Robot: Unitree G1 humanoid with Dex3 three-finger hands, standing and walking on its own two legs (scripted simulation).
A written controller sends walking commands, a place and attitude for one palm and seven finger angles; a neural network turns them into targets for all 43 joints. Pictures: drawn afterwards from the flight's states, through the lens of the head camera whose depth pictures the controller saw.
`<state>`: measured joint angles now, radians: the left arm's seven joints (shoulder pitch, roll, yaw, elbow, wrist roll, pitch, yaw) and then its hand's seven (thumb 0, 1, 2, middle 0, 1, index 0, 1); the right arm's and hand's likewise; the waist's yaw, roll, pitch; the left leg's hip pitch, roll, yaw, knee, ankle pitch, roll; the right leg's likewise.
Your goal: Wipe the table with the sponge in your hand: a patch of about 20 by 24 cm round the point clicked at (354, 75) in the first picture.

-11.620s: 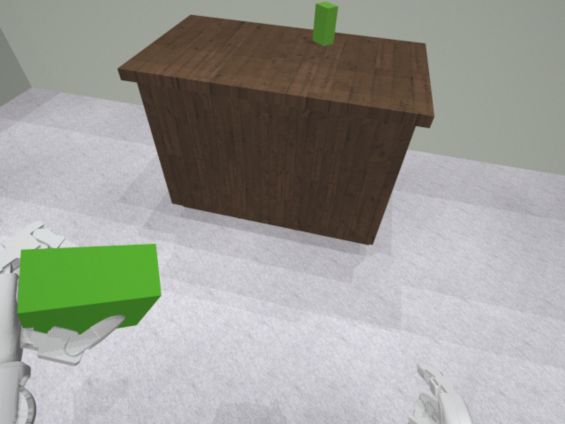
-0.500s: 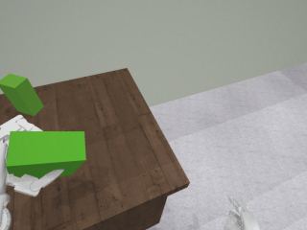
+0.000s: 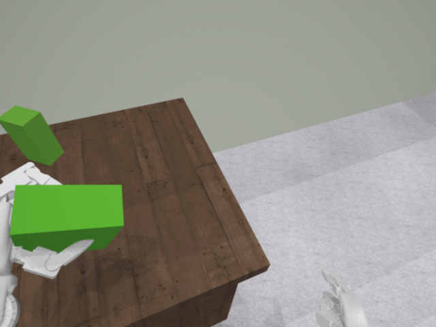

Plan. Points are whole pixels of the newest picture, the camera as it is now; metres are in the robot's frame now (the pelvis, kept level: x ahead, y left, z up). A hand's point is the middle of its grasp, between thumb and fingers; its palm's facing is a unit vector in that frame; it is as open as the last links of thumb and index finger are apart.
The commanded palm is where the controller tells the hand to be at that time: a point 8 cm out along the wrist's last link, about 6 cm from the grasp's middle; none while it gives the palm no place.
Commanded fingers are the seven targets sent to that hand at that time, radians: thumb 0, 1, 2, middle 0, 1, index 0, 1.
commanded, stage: shuffle to correct the standing spot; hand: left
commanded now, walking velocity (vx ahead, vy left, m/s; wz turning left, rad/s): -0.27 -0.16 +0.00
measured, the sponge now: (83, 222) +0.23 +0.21 +0.14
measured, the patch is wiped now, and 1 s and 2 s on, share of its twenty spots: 0.00 0.00 0.00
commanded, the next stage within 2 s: come to a stop and stand still in 0.48 s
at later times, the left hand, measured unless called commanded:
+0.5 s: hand (80, 254) +0.17 +0.19 +0.16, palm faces +0.33 -0.85 -0.41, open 9.4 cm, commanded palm +0.12 +0.23 +0.17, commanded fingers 0.00 0.10 1.30 -1.20 -1.60 -1.20 -1.60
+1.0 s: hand (18, 203) +0.21 +0.26 +0.20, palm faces +0.48 -0.77 -0.41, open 9.4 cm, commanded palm +0.12 +0.25 +0.17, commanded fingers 0.00 0.10 1.30 -1.20 -1.60 -1.20 -1.60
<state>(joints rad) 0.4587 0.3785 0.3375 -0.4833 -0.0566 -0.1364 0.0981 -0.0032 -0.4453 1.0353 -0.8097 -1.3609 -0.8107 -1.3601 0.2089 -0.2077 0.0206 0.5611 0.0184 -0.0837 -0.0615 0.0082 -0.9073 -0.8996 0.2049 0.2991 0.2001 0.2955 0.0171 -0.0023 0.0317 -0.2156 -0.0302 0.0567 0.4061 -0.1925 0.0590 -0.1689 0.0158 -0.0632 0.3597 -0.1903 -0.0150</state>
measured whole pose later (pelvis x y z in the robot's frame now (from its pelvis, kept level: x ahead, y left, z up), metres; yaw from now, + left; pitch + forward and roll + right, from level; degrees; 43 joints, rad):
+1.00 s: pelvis -0.04 -0.03 -0.01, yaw -1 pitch -1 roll -1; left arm 0.15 0.51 0.47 -0.29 -0.07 -0.19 0.07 0.00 -0.45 1.04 -0.81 -1.36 -0.81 -1.36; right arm 0.20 -0.22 0.01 0.63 0.03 -0.12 -0.03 0.01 -0.91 -0.90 0.20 0.30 0.20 0.30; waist 0.06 -0.01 0.06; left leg -0.30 0.02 0.04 0.48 -0.17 0.02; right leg -0.25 0.07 -0.07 0.40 -0.15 -0.04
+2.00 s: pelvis -0.01 +0.02 +0.00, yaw -2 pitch -1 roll -1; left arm 0.41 0.35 0.33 -0.42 -0.03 -0.17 0.10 0.00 -0.45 1.04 -0.81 -1.37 -0.81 -1.37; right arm 0.25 -0.20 0.02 0.56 0.01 -0.07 -0.05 0.01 -0.91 -0.90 0.20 0.30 0.20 0.30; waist 0.02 -0.01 0.00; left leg -0.21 -0.05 0.08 0.44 -0.21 0.08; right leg -0.19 0.02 -0.09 0.39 -0.19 -0.03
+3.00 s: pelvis -0.04 -0.05 -0.01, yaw -2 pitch +2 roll -1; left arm 0.46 0.42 0.40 -0.54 -0.07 -0.24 0.08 0.00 -0.44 1.05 -0.80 -1.37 -0.81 -1.37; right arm 0.21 -0.21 -0.02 0.57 0.00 -0.13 -0.06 0.01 -0.91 -0.90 0.20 0.30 0.20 0.30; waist 0.02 -0.02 0.05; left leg -0.37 0.03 0.03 0.61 -0.32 0.01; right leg -0.31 0.10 -0.13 0.41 -0.15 -0.12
